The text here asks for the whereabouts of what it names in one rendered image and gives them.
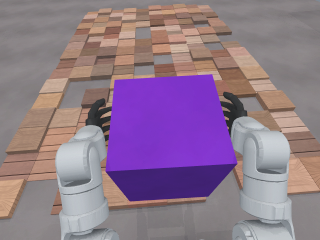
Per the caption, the robot left upper arm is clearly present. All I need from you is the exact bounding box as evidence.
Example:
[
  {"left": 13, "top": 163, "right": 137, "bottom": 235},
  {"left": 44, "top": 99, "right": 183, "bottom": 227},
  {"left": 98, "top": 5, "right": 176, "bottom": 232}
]
[{"left": 68, "top": 228, "right": 120, "bottom": 240}]

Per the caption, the robot left hand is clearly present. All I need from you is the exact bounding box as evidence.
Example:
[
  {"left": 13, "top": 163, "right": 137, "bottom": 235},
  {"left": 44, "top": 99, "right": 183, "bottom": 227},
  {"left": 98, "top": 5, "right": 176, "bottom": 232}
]
[{"left": 85, "top": 98, "right": 112, "bottom": 142}]

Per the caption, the robot left forearm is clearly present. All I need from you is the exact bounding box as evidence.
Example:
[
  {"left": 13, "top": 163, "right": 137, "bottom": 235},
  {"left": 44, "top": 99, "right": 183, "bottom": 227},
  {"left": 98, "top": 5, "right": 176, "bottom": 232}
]
[{"left": 55, "top": 125, "right": 109, "bottom": 240}]

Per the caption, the robot right forearm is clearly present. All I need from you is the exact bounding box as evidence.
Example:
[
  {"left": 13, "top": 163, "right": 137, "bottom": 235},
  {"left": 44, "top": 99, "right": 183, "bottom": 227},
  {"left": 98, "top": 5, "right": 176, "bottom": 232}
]
[{"left": 230, "top": 116, "right": 296, "bottom": 240}]

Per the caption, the carton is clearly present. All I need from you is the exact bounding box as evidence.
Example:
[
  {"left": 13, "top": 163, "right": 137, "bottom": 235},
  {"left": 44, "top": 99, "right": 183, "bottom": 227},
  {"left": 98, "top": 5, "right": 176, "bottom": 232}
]
[{"left": 105, "top": 74, "right": 238, "bottom": 202}]

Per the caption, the robot right hand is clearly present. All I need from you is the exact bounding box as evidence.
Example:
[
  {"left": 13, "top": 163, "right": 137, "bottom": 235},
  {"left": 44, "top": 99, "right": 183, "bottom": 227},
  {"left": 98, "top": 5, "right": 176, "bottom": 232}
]
[{"left": 220, "top": 92, "right": 248, "bottom": 137}]

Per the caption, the robot right upper arm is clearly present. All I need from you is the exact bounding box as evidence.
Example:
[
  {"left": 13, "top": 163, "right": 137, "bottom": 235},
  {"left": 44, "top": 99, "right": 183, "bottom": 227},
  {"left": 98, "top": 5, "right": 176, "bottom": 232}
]
[{"left": 232, "top": 219, "right": 293, "bottom": 240}]

